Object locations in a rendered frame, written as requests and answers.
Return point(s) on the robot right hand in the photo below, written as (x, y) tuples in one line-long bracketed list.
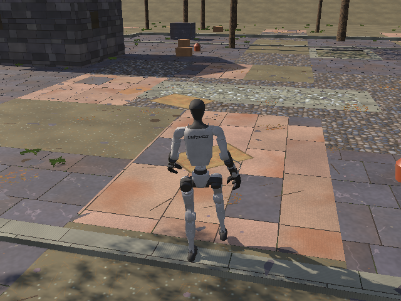
[(236, 180)]

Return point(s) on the left robot forearm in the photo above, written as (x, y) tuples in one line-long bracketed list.
[(171, 163)]

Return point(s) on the left robot upper arm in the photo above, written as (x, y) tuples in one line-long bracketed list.
[(179, 133)]

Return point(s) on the robot left foot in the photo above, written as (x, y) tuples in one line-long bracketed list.
[(191, 256)]

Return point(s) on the humanoid robot torso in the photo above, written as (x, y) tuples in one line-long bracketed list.
[(198, 145)]

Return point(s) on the robot left hand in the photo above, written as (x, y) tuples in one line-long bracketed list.
[(172, 170)]

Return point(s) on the right robot upper arm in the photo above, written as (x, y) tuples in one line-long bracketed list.
[(221, 141)]

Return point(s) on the right robot forearm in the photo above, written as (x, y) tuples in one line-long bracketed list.
[(231, 166)]

